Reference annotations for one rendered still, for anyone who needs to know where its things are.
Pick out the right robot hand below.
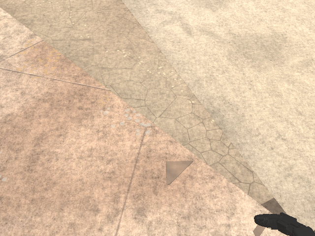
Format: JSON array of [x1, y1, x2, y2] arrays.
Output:
[[254, 212, 315, 236]]

